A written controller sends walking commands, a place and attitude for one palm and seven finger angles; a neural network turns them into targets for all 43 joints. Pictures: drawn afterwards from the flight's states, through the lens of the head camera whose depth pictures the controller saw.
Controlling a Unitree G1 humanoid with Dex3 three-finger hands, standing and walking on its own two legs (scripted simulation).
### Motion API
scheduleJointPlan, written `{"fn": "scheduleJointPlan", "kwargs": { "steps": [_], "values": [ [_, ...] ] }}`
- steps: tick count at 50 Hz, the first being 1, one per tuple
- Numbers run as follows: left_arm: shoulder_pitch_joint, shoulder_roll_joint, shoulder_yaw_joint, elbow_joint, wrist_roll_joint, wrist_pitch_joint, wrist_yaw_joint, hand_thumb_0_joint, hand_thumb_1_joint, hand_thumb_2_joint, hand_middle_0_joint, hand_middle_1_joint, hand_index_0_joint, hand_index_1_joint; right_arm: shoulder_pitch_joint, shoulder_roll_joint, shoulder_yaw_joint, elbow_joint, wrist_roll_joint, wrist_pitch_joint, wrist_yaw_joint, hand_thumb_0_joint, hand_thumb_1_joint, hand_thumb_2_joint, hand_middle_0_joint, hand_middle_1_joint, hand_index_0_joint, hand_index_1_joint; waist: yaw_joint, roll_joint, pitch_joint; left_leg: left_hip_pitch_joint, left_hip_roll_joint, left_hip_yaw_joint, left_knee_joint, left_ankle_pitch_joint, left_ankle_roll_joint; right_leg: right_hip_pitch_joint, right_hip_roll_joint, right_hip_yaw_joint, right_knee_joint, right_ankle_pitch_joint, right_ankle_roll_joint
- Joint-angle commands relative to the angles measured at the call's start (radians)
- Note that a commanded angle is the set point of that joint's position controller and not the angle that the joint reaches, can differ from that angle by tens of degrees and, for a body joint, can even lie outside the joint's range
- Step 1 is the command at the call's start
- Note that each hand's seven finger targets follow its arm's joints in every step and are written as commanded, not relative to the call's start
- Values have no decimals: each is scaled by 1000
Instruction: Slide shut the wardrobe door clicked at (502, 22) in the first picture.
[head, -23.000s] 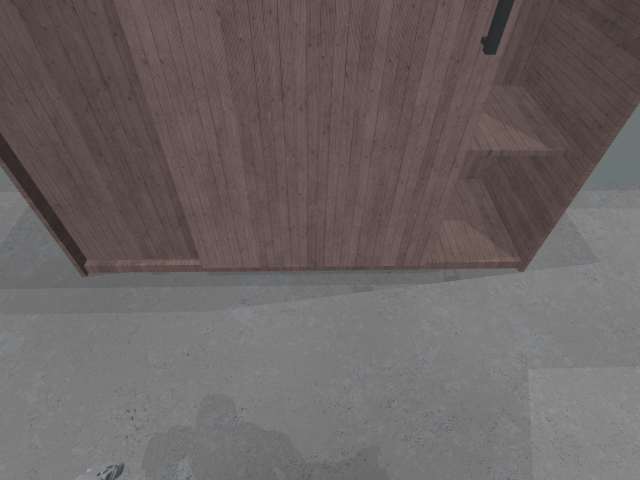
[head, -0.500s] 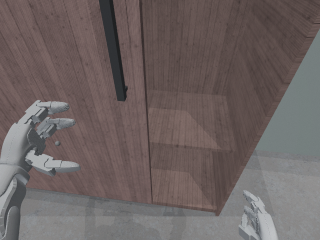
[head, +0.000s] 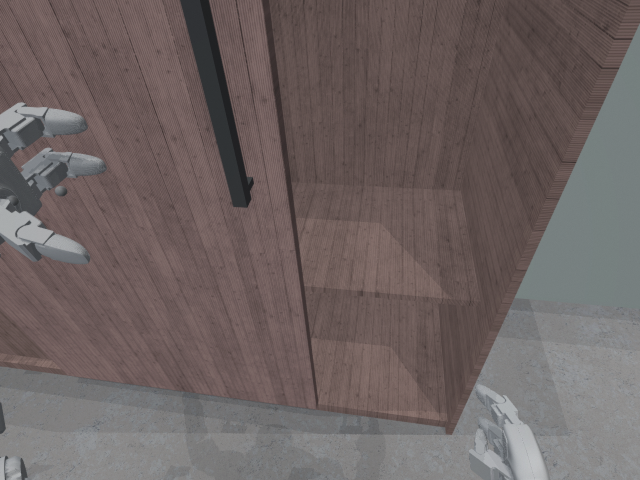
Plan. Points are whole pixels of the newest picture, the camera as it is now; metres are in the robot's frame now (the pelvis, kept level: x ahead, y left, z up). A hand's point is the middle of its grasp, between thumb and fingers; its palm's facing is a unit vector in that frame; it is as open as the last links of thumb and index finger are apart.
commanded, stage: raise the hand with hooked fingers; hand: left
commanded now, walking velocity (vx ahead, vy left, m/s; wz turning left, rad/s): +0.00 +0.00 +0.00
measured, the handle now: (226, 108) +0.50 +0.19 +0.26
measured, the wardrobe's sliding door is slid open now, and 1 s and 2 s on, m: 0.39 0.39 0.39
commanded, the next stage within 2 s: move the hooked fingers beside the handle in 0.42 s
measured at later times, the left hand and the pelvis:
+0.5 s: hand (78, 201) +0.28 +0.27 +0.26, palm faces +0.09 -0.99 -0.15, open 13.9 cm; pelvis +0.00 +0.00 +0.00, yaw +0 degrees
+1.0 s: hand (112, 179) +0.33 +0.26 +0.26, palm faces +0.05 -0.99 -0.11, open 13.9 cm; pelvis +0.00 +0.00 +0.00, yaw -1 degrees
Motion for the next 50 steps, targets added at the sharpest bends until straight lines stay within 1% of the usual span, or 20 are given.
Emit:
{"fn": "scheduleJointPlan", "kwargs": {
  "steps": [1, 2, 4, 6, 10, 14, 17, 19, 21, 24, 26, 29, 31, 35, 39, 41, 44, 45, 48, 50],
  "values": [
    [-223, 246, 72, -133, -32, -40, -31, 0, -500, 300, -300, -1200, -300, -1200, -181, -109, -55, -192, 14, -58, 1, 0, -900, -900, 200, 300, 200, 300, -6, -50, -165, -43, 1, -22, -60, 223, 15, 93, -23, 60, -39, 174, 7],
    [-224, 264, 90, -148, -36, -40, -34, 0, -500, 300, -300, -1200, -300, -1200, -184, -113, -58, -195, 14, -57, 2, 0, -900, -900, 200, 300, 200, 300, -5, -71, -169, -43, 2, -23, -59, 221, 18, 90, -22, 60, -38, 173, 9],
    [-252, 290, 112, -194, -36, -41, -27, 0, -500, 300, -300, -1200, -300, -1200, -192, -113, -58, -204, 13, -56, 2, 0, -900, -900, 200, 300, 200, 300, 0, -33, -189, -36, 0, -23, -56, 223, 17, 90, -22, 62, -34, 167, 8],
    [-274, 301, 122, -226, -35, -54, -5, 0, -500, 300, -300, -1200, -300, -1200, -195, -107, -57, -204, 10, -58, 1, 0, -900, -900, 200, 300, 200, 300, -1, -11, -164, -46, 0, -21, -58, 197, 17, 79, -22, 66, -44, 120, 8],
    [-287, 327, 155, -298, -28, -74, 26, 0, -500, 300, -300, -1200, -300, -1200, -194, -99, -60, -201, 3, -65, -5, 0, -900, -900, 200, 300, 200, 300, 6, 34, -213, -30, -1, -14, -43, 234, 16, 118, -27, 76, -34, 162, 6],
    [-295, 285, 111, -249, -18, -67, 24, 0, -500, 300, -300, -1200, -300, -1200, -185, -101, -57, -191, 6, -71, -13, 0, -900, -900, 200, 300, 200, 300, -10, 43, -174, -17, -1, -16, -52, 225, 18, 81, -20, 65, -33, 166, 6],
    [-287, 278, 101, -210, -20, -54, 18, 0, -500, 300, -300, -1200, -300, -1200, -182, -103, -56, -184, 7, -71, -16, 0, -900, -900, 200, 300, 200, 300, -12, 10, -153, -29, 0, -18, -49, 213, 19, 73, -21, 71, -41, 163, 9],
    [-286, 277, 94, -200, -19, -46, 7, 0, -500, 300, -300, -1200, -300, -1200, -182, -106, -56, -186, 9, -68, -15, 0, -900, -900, 200, 300, 200, 300, -12, -6, -167, -29, 0, -20, -50, 215, 19, 80, -20, 66, -35, 167, 10],
    [-299, 274, 88, -226, -21, -51, 6, 0, -500, 300, -300, -1200, -300, -1200, -188, -101, -53, -187, 10, -66, -12, 0, -900, -900, 200, 300, 200, 300, -13, 24, -164, -23, -2, -19, -49, 221, 17, 77, -21, 66, -37, 170, 8],
    [-296, 280, 95, -233, -20, -53, 3, 0, -500, 300, -300, -1200, -300, -1200, -185, -99, -52, -193, 8, -67, -13, 0, -900, -900, 200, 300, 200, 300, -13, 1, -198, -3, -3, -25, -51, 237, 18, 81, -15, 53, -27, 187, 9],
    [-290, 284, 107, -238, -27, -61, 4, 0, -500, 300, -300, -1200, -300, -1200, -186, -97, -51, -187, 6, -68, -11, 0, -900, -900, 200, 300, 200, 300, -12, -2, -182, -7, -3, -24, -52, 240, 18, 82, -14, 53, -34, 192, 8],
    [-329, 256, 71, -158, -23, -50, 7, 0, -500, 300, -300, -1200, -300, -1200, -176, -100, -50, -175, 7, -67, -14, 0, -900, -900, 200, 300, 200, 300, -21, -31, -159, -14, -2, -30, -58, 210, 17, 48, -11, 51, -40, 160, 12],
    [-385, 246, 42, -116, -12, -50, 16, 0, -500, 300, -300, -1200, -300, -1200, -176, -104, -50, -166, 7, -66, -15, 0, -900, -900, 200, 300, 200, 300, -29, -14, -109, -32, -3, -35, -67, 177, 14, 22, -14, 53, -54, 113, 8],
    [-454, 270, 35, -132, 12, -67, 27, 0, -500, 300, -300, -1200, -300, -1200, -176, -96, -52, -174, 6, -63, -16, 0, -900, -900, 200, 300, 200, 300, -26, 32, -178, -13, -5, -31, -59, 199, 12, 62, -21, 61, -50, 131, 3],
    [-469, 270, 41, -108, 17, -97, 21, 0, -500, 300, -300, -1200, -300, -1200, -165, -95, -52, -181, 3, -63, -17, 0, -900, -900, 200, 300, 200, 300, -26, 9, -235, 7, -7, -29, -59, 249, 15, 91, -15, 53, -33, 201, 4],
    [-465, 251, 31, -107, 13, -106, 24, 0, -500, 300, -300, -1200, -300, -1200, -167, -93, -51, -183, 3, -63, -13, 0, -900, -900, 200, 300, 200, 300, -21, 31, -207, -3, -6, -32, -68, 245, 10, 86, -15, 51, -38, 197, -1],
    [-449, 235, 23, -61, 17, -93, 27, 0, -500, 300, -300, -1200, -300, -1200, -157, -99, -54, -179, 2, -55, -10, 0, -900, -900, 200, 300, 200, 300, -23, -15, -201, -11, -5, -28, -70, 261, 12, 79, -14, 45, -31, 221, 2],
    [-420, 257, 50, -39, 15, -88, 34, 0, -500, 300, -300, -1200, -300, -1200, -152, -99, -56, -178, 1, -50, -9, 0, -900, -900, 200, 300, 200, 300, -13, -43, -188, -32, -3, -28, -71, 256, 12, 90, -13, 44, -37, 210, 1],
    [-461, 252, 37, -88, 26, -87, 41, 0, -500, 300, -300, -1200, -300, -1200, -159, -99, -60, -192, 3, -47, -7, 0, -900, -900, 200, 300, 200, 300, -17, 12, -228, -1, -5, -24, -70, 286, 10, 88, -14, 45, -26, 236, -1],
    [-482, 230, 13, -103, 26, -95, 50, 0, -500, 300, -300, -1200, -300, -1200, -160, -93, -58, -191, 1, -44, -6, 0, -900, -900, 200, 300, 200, 300, -21, 7, -222, -2, -4, -22, -69, 288, 8, 93, -15, 48, -34, 236, -1]
  ]
}}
